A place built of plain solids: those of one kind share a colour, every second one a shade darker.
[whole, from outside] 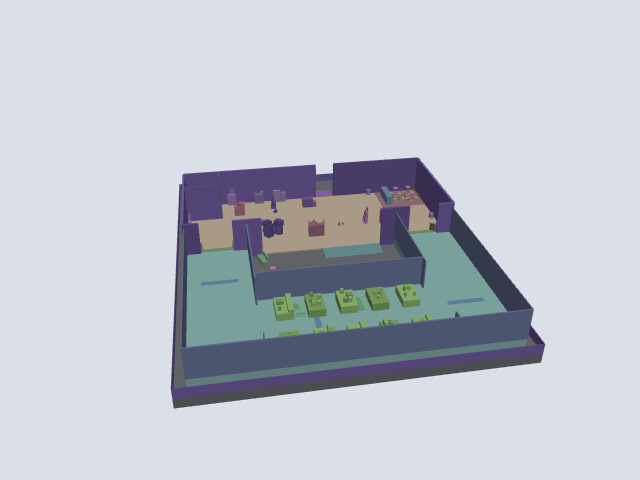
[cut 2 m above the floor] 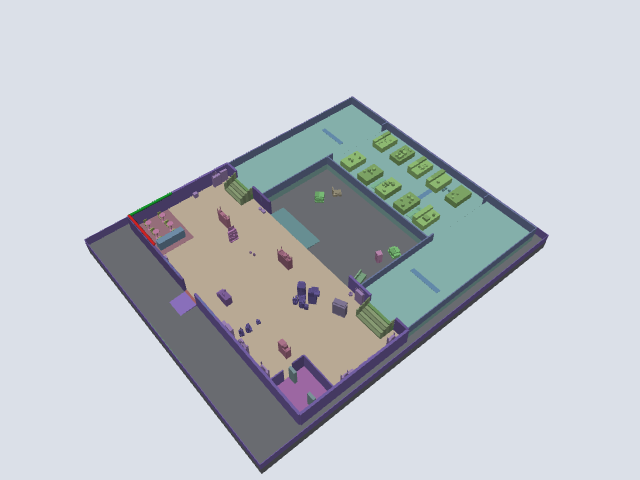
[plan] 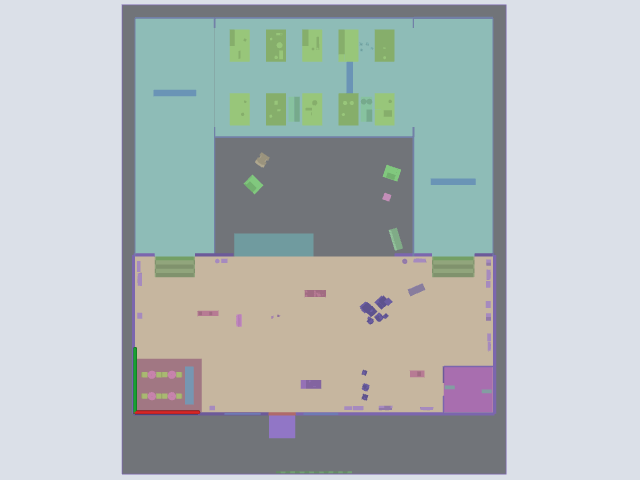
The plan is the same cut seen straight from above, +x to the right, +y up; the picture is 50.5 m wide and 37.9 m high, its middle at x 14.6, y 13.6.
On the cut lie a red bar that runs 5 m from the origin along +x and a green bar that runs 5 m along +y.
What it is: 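A garden centre; a shop hall, glasshouses of benches in aisles, a covered yard or a court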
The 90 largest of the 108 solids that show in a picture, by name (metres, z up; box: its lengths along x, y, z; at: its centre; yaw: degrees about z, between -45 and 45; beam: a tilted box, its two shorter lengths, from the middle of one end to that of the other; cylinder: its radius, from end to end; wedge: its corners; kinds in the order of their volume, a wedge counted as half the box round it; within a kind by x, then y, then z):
{
 "floor_glass_1": {"box": [6.28, 18.84, 0.99], "at": [3.14, 21.72, 0.45]},
 "floor_glass_2": {"box": [15.7, 9.42, 0.99], "at": [14.13, 26.43, 0.45]},
 "floor_glass_3": {"box": [6.28, 18.84, 0.99], "at": [25.12, 21.72, 0.45]},
 "wall_1": {"box": [0.06, 37.12, 1.05], "at": [-1.03, 13.64, 0.47]},
 "wall_2": {"box": [0.25, 12.55, 4.48], "at": [-0.12, 6.15, 2.19]},
 "wall_3": {"box": [1.68, 0.25, 4.48], "at": [0.71, 12.43, 2.19]},
 "wall_4": {"box": [10.65, 0.25, 4.48], "at": [5.2, -0.12, 2.19]},
 "wall_5": {"box": [3.05, 0.25, 4.48], "at": [6.25, 12.43, 2.19]},
 "wall_6": {"box": [30.38, 0.06, 1.05], "at": [14.13, -4.89, 0.47]},
 "wall_7": {"box": [30.38, 0.06, 1.05], "at": [14.13, 32.17, 0.47]},
 "wall_8": {"box": [15.7, 0.25, 4.48], "at": [20.54, -0.12, 2.19]},
 "wall_9": {"box": [2.96, 0.25, 4.48], "at": [21.96, 12.43, 2.19]},
 "wall_10": {"box": [0.12, 1.3, 4.48], "at": [24.35, 0.65, 2.19]},
 "wall_11": {"box": [0.12, 1.3, 4.48], "at": [24.35, 2.96, 2.19]},
 "wall_12": {"box": [3.91, 0.12, 4.48], "at": [26.3, 3.61, 2.19]},
 "wall_13": {"box": [1.58, 0.25, 4.48], "at": [27.59, 12.43, 2.19]},
 "wall_14": {"box": [0.25, 12.55, 4.48], "at": [28.39, 6.15, 2.19]},
 "wall_15": {"box": [0.06, 37.12, 1.05], "at": [29.29, 13.64, 0.47]},
 "floor_shop_1": {"box": [28.26, 12.3, 0.2], "at": [14.13, 6.15, 0.05]},
 "glazing_glass_1": {"box": [0.08, 18.84, 3.04], "at": [0.0, 21.72, 2.41]},
 "glazing_glass_2": {"box": [6.28, 0.14, 3.04], "at": [3.14, 31.14, 2.41]},
 "glazing_glass_3": {"box": [0.11, 10.22, 3.04], "at": [6.28, 17.41, 2.41]},
 "glazing_glass_4": {"box": [0.16, 0.8, 3.04], "at": [6.28, 30.74, 2.41]},
 "glazing_glass_5": {"box": [15.7, 0.15, 3.04], "at": [14.13, 21.72, 2.41]},
 "glazing_glass_6": {"box": [15.7, 0.14, 3.04], "at": [14.13, 31.14, 2.41]},
 "glazing_glass_7": {"box": [0.14, 10.22, 3.04], "at": [21.98, 17.41, 2.41]},
 "glazing_glass_8": {"box": [0.16, 0.8, 3.04], "at": [21.98, 22.12, 2.41]},
 "glazing_glass_9": {"box": [6.28, 0.16, 3.04], "at": [25.12, 31.14, 2.41]},
 "glazing_glass_10": {"box": [0.09, 18.84, 3.04], "at": [28.26, 21.72, 2.41]},
 "bench_1": {"box": [0.4, 1.25, 1.02], "at": [7.68, 28.29, 1.4]},
 "bench_2": {"box": [0.4, 1.3, 1.02], "at": [7.68, 29.57, 1.4]},
 "bench_3": {"box": [1.58, 2.55, 0.78], "at": [8.27, 23.92, 1.28]},
 "bench_4": {"box": [1.2, 2.55, 0.75], "at": [8.46, 28.94, 1.27]},
 "bench_5": {"box": [1.58, 2.55, 0.79], "at": [11.13, 23.92, 1.29]},
 "bench_6": {"box": [1.58, 2.55, 0.74], "at": [11.13, 28.94, 1.26]},
 "bench_7": {"box": [0.5, 1.25, 1.05], "at": [13.45, 28.29, 1.41]},
 "bench_8": {"box": [0.5, 1.3, 1.05], "at": [13.45, 29.57, 1.41]},
 "bench_9": {"box": [1.57, 2.55, 0.84], "at": [13.99, 23.92, 1.31]},
 "bench_10": {"box": [1.08, 2.55, 0.76], "at": [14.24, 28.94, 1.27]},
 "bench_11": {"box": [0.45, 0.6, 1.17], "at": [16.28, 27.97, 1.48]},
 "bench_12": {"box": [0.5, 0.65, 1.17], "at": [16.31, 28.59, 1.48]},
 "bench_13": {"box": [0.5, 1.3, 1.17], "at": [16.31, 29.57, 1.48]},
 "bench_14": {"box": [1.58, 2.55, 0.79], "at": [16.85, 23.92, 1.29]},
 "bench_15": {"box": [1.1, 2.55, 0.8], "at": [17.08, 28.94, 1.29]},
 "bench_16": {"box": [0.5, 1.25, 1.11], "at": [19.17, 23.27, 1.45]},
 "bench_17": {"box": [0.5, 1.3, 1.11], "at": [19.17, 24.54, 1.45]},
 "bench_18": {"box": [1.58, 2.55, 0.78], "at": [19.7, 28.94, 1.28]},
 "bench_19": {"box": [1.08, 2.55, 0.78], "at": [19.95, 23.92, 1.28]},
 "bench_20": {"box": [0.65, 0.53, 1.11], "at": [19.97, 23.58, 1.45]},
 "floor_cafe_1": {"box": [5.26, 4.21, 0.2], "at": [2.64, 2.12, 0.05]},
 "shop_glass_1": {"box": [2.98, 0.34, 0.21], "at": [3.14, 10.82, 0.2]},
 "shop_glass_2": {"box": [2.98, 0.34, 0.37], "at": [3.14, 11.16, 0.28]},
 "shop_glass_3": {"box": [2.98, 0.34, 0.52], "at": [3.14, 11.49, 0.36]},
 "shop_glass_4": {"box": [2.98, 0.34, 0.68], "at": [3.14, 11.83, 0.44]},
 "shop_glass_5": {"box": [3.16, 0.34, 0.21], "at": [25.12, 10.82, 0.2]},
 "shop_glass_6": {"box": [3.16, 0.34, 0.37], "at": [25.12, 11.16, 0.28]},
 "shop_glass_7": {"box": [3.16, 0.34, 0.52], "at": [25.12, 11.49, 0.36]},
 "shop_glass_8": {"box": [3.16, 0.34, 0.68], "at": [25.12, 11.83, 0.44]},
 "pot_shelves_shop_1": {"box": [1.66, 0.42, 1.46], "at": [5.76, 7.8, 0.83]},
 "pot_shelves_shop_2": {"box": [1.68, 0.56, 1.41], "at": [14.23, 9.37, 0.81]},
 "pot_shelves_shop_3": {"box": [0.57, 0.54, 1.61], "at": [21.98, 3.03, 0.91]},
 "pot_shelves_shop_4": {"box": [1.17, 0.54, 1.23], "at": [22.28, 3.03, 0.71]},
 "floor_stores_1": {"box": [3.89, 3.59, 0.2], "at": [26.3, 1.8, 0.05]},
 "line_shopwall_1": {"box": [0.26, 0.88, 1.55], "at": [0.29, 11.51, 0.88]},
 "line_shopwall_2": {"box": [0.35, 1.0, 1.46], "at": [0.37, 10.48, 0.83]},
 "line_shopwall_3": {"box": [0.63, 0.3, 1.25], "at": [16.83, 0.32, 0.73]},
 "line_shopwall_4": {"box": [0.82, 0.33, 1.55], "at": [17.62, 0.32, 0.88]},
 "line_shopwall_5": {"box": [1.02, 0.33, 1.24], "at": [19.78, 0.35, 0.72]},
 "line_shopwall_6": {"box": [0.95, 0.31, 1.65], "at": [22.47, 11.97, 0.93]},
 "line_shopwall_7": {"box": [1.0, 0.24, 1.45], "at": [23.03, 0.3, 0.82]},
 "glazing_shopfront_1": {"box": [2.87, 0.15, 2.75], "at": [8.49, -0.12, 1.48]},
 "glazing_shopfront_2": {"box": [2.74, 0.19, 2.75], "at": [14.66, -0.12, 1.48]},
 "cafe_counter_1": {"box": [0.7, 3.0, 1.1], "at": [4.28, 2.12, 0.65]},
 "floor_plants_shop_1": {"cylinder": 0.41, "from": [18.25, 8.25, 0.1], "to": [18.25, 8.25, 1.64]},
 "floor_plants_shop_2": {"box": [0.78, 0.82, 1.49], "at": [19.45, 8.65, 0.84], "yaw": 42.7},
 "floor_plants_shop_3": {"box": [0.61, 0.62, 0.59], "at": [19.67, 8.74, 1.78], "yaw": 42.7},
 "floor_land_shop_glass_1": {"box": [3.18, 0.3, 0.99], "at": [3.14, 12.15, 0.45]},
 "floor_land_shop_glass_2": {"box": [3.36, 0.3, 0.99], "at": [25.12, 12.15, 0.45]},
 "pallet_sacks_court_1": {"box": [0.78, 0.47, 0.77], "at": [9.16, 17.81, 0.34], "yaw": -44.1},
 "pallet_sacks_court_2": {"box": [1.05, 0.78, 0.66], "at": [9.34, 17.98, 0.28], "yaw": -44.1},
 "pallet_sacks_court_3": {"box": [0.78, 0.47, 0.77], "at": [9.53, 18.18, 0.34], "yaw": -44.1},
 "pallet_sacks_court_4": {"box": [1.22, 0.69, 0.46], "at": [20.28, 18.89, 0.18], "yaw": -18.5},
 "ramp_shop_court_1": {"wedge": [[7.83, 12.3, -0.05], [7.83, 12.3, 0.15], [7.83, 14.11, -0.05], [7.83, 14.11, 0.0], [14.08, 12.3, -0.05], [14.08, 12.3, 0.15], [14.08, 14.11, -0.05], [14.08, 14.11, 0.0]]},
 "tiered_trolley_shop_1": {"box": [1.3, 0.55, 1.53], "at": [22.22, 9.67, 0.87], "yaw": 23.6},
 "stores_shelf_1": {"box": [0.8, 0.3, 1.95], "at": [24.85, 1.96, 1.08]},
 "stores_shelf_2": {"box": [0.8, 0.3, 1.95], "at": [27.76, 1.66, 1.08]},
 "more_till_counter_till_1": {"box": [1.2, 0.7, 1.09], "at": [14.1, 2.2, 0.65]},
 "paving_samples_court_1": {"box": [0.67, 1.72, 0.47], "at": [20.59, 13.66, 0.18], "yaw": 16.9},
 "water_butt_court_1": {"box": [0.57, 0.55, 1.29], "at": [19.88, 16.98, 0.6], "yaw": -20.3},
 "ramp_entrance_1": {"wedge": [[10.58, -2.06, -0.05], [10.58, -2.06, 0.0], [10.58, -0.25, -0.05], [10.58, -0.25, 0.15], [12.64, -2.06, -0.05], [12.64, -2.06, 0.0], [12.64, -0.25, -0.05], [12.64, -0.25, 0.15]]}
}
